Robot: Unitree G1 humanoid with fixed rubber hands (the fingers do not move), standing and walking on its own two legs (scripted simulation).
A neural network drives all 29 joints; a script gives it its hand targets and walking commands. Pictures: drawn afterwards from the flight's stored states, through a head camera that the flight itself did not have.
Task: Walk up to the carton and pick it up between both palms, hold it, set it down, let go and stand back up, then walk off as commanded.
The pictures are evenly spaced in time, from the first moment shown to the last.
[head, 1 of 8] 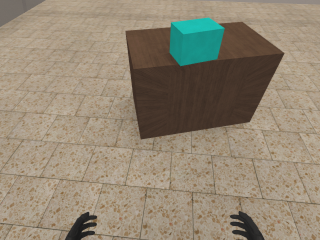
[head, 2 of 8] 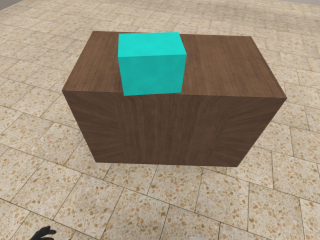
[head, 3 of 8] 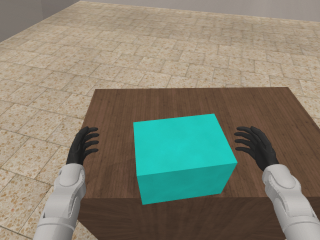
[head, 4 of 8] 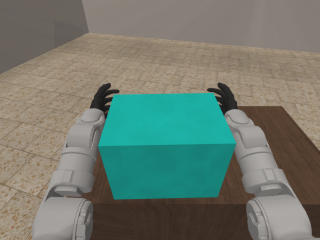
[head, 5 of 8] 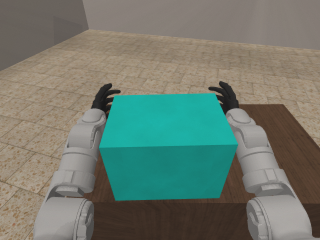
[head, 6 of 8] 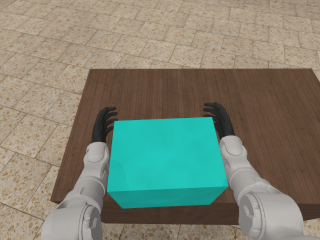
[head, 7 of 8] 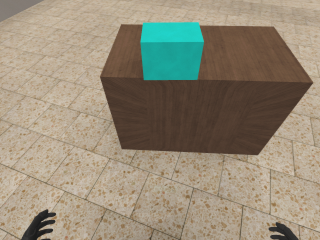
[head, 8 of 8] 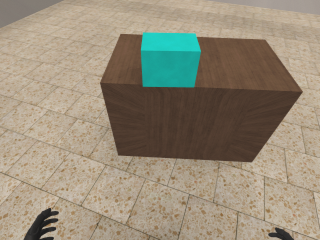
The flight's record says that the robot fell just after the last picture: no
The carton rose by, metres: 0.18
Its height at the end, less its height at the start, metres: +0.00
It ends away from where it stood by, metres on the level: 0.05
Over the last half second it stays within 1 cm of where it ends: yes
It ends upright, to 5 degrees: yes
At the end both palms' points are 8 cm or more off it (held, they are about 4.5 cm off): yes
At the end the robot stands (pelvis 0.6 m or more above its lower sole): yes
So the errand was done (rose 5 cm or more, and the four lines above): yes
